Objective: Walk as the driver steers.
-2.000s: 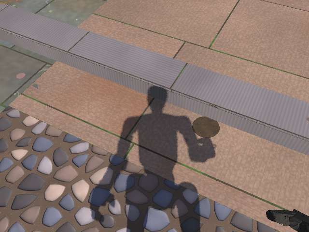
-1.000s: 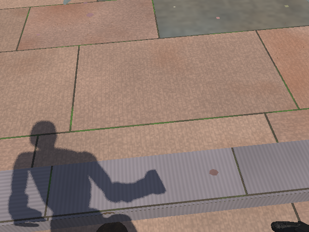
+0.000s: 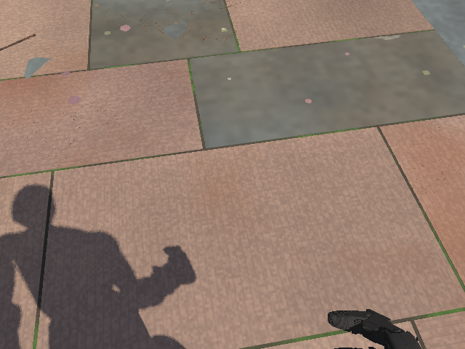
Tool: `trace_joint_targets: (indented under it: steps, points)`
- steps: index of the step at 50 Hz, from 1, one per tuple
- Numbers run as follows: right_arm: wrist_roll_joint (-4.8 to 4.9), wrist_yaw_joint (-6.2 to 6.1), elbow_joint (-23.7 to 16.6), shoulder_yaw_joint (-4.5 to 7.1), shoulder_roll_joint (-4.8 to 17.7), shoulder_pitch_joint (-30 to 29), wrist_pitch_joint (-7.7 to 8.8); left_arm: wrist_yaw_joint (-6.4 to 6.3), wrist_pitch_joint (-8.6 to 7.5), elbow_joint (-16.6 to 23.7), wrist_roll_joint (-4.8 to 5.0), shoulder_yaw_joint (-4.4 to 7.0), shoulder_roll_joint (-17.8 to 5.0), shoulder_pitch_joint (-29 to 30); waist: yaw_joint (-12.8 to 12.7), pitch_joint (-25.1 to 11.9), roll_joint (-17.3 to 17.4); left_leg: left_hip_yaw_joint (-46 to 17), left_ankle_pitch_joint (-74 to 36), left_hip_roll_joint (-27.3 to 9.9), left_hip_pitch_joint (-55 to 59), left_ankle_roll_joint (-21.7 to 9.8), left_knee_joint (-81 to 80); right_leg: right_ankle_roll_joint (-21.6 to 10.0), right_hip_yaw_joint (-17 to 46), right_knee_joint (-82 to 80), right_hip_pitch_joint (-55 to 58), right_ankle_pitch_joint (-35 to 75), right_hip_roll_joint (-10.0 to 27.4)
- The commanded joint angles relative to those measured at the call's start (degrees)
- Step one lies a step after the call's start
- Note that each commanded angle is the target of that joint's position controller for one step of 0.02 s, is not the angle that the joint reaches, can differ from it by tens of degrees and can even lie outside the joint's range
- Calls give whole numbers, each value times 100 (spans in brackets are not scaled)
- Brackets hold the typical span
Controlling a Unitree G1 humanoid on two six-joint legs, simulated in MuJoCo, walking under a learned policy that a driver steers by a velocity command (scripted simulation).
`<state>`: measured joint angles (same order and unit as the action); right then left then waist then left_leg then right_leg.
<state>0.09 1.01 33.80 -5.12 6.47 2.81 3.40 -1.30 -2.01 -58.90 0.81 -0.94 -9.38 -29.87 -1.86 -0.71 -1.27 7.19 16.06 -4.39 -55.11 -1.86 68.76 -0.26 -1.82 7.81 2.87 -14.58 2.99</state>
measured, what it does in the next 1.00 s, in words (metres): climbs, turning left: left foot 0.10 m higher, then right foot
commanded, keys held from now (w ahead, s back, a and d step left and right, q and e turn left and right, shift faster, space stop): w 0.22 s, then w+q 0.50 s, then q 0.28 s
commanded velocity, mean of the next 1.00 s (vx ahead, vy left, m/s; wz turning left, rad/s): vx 0.44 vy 0.00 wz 0.33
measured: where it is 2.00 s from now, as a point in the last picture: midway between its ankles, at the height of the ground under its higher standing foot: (217, 277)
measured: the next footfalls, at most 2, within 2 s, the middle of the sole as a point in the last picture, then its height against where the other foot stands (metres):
left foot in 0.04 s outside the picture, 0.10 m higher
right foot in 0.60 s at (292, 326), level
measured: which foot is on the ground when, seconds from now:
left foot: up 0.00-0.02, down 0.04-0.60, up 0.62-1.00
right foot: down 0.00-0.06, up 0.08-0.58, down 0.60-1.00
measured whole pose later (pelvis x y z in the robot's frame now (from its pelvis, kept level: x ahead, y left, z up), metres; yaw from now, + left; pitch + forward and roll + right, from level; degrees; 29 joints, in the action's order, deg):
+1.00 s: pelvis +0.50 +0.03 +0.09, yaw +23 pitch +2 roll -3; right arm 0.5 2.5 37.7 4.2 15.6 4.8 0.6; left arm -1.6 -3.4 -49.9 1.1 4.5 -16.0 -13.6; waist -4.0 3.1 1.8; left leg 1.2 4.0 -3.8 -34.6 -1.7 37.4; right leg 0.4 -13.1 19.4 -2.6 -18.2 0.6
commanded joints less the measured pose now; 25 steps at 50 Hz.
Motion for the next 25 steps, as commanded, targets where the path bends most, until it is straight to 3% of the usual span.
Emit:
trace_joint_targets:
  steps: [1,2,3,4,5,6,7,8,9,10,11,13,14,16,19,21,25]
  points:
    - [102,96,-344,439,969,555,70,-39,116,165,-78,262,-1417,-12,926,-697,-1182,417,693,740,2047,-488,-1372,-786,141,1311,736,8046,1243]
    - [108,142,-182,577,1304,1171,66,-35,124,272,-101,275,-1399,199,1220,-1038,-1209,-148,192,643,2906,-729,-1822,-711,106,2318,595,8389,1139]
    - [-60,167,134,752,1812,1829,52,-15,39,513,-134,207,-967,-72,1056,-1722,148,-2230,74,-372,4677,-1234,-2440,-559,84,3986,-1174,6895,495]
    - [-114,116,540,919,2270,2627,-40,125,-131,496,-279,109,-409,-202,1059,-2280,2227,-5401,290,-1480,6073,-1896,-4789,-269,627,6062,-2889,194,-828]
    - [-149,15,562,797,1807,2413,5,328,-282,392,-211,256,-644,-164,974,-2183,1574,-6370,910,-1822,5902,-1855,-5267,-236,1688,8177,-3706,-477,-991]
    - [10,36,647,715,1517,1853,53,387,-312,692,-20,310,-665,520,722,-965,1018,-5409,1182,-1769,4968,-1556,-5150,-322,1423,8804,-4416,-523,-735]
    - [5,98,841,656,1238,1722,89,341,-304,1063,31,273,-627,1258,649,-248,509,-4386,1264,-1598,4222,-1291,-4979,-501,919,9022,-4828,-451,-422]
    - [-136,159,1087,570,862,1590,133,277,-257,1289,71,301,-652,1590,399,112,199,-3361,711,-1276,3572,-1012,-5017,-661,795,8878,-4753,-175,-127]
    - [-202,222,1229,510,552,1369,164,251,-203,1396,80,236,-463,1422,79,137,381,-2558,325,-940,3224,-792,-5034,-746,891,8535,-4496,255,-26]
    - [-175,243,1360,511,433,1345,201,238,-151,1405,95,212,-400,1260,-37,146,562,-2111,90,-730,3227,-739,-5202,-799,945,8341,-4430,400,-42]
    - [-106,240,1432,576,649,1320,234,191,-94,1366,107,216,-480,1103,-117,240,549,-1733,-83,-607,3340,-810,-5457,-743,865,7819,-4503,448,-45]
    - [-55,140,1577,626,852,1434,260,158,-67,1431,-34,222,-568,1273,-172,236,467,-1408,-652,-466,3433,-983,-5782,-509,505,6831,-4406,576,109]
    - [-53,92,1619,624,902,1544,284,162,-110,1534,-117,247,-659,1587,-113,190,452,-1432,-1048,-464,3657,-1022,-5888,-383,419,6419,-4507,832,203]
    - [-45,-36,1681,678,1059,1873,288,163,-197,1684,-152,257,-684,2144,88,167,399,-1416,-1474,-499,4097,-1049,-6030,-155,317,5467,-4752,1331,266]
    - [28,-182,1662,777,1326,2183,248,186,-282,1829,-44,215,-530,2882,373,151,418,-1378,-1462,-506,4378,-1001,-6183,116,271,3647,-4223,1806,86]
    - [88,-217,1673,856,1514,2329,207,224,-315,1889,17,245,-588,3282,519,236,527,-1488,-1204,-618,4615,-1021,-6156,249,240,2909,-3995,1838,-47]
    - [143,-241,1740,952,1535,2570,78,314,-430,2023,77,304,-776,3762,659,454,668,-1923,-847,-866,5201,-971,-5730,203,424,1950,-3792,1619,-86]
Keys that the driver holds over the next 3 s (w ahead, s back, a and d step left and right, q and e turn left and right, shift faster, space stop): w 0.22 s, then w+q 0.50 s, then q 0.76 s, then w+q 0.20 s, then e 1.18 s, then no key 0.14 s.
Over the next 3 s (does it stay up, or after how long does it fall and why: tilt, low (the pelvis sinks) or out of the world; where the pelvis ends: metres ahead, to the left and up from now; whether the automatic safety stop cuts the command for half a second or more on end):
stays up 0.68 0.15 0.09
